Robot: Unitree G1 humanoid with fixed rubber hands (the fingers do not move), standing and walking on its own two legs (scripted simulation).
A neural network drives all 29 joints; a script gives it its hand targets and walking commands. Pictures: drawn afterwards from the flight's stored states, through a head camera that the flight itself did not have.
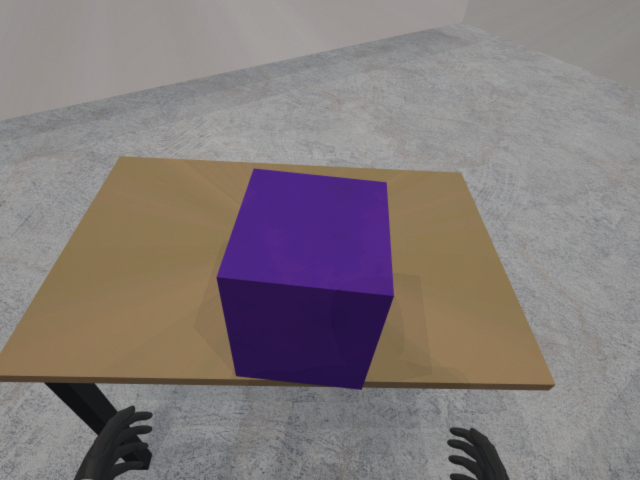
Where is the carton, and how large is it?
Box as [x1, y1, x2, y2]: [216, 169, 393, 389]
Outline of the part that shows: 253,169 216,277 236,375 361,389 393,296 386,182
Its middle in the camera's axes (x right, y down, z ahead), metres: -0.02 +0.06 +0.60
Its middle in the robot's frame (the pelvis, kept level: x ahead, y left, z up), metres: +0.41 +0.03 +0.00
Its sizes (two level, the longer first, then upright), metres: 0.210 0.200 0.250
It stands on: a table, 0.66 m high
